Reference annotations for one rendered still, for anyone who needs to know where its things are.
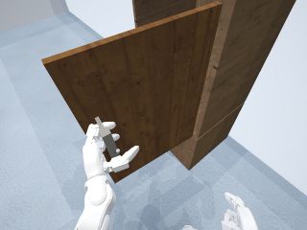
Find right robot hand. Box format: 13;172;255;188
222;193;259;230

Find cupboard door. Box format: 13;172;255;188
41;1;223;183

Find right robot shin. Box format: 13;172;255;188
182;225;193;229

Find left robot hand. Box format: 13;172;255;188
83;122;139;180

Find robot left forearm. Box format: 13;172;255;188
74;175;116;230

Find handle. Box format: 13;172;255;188
94;117;120;158

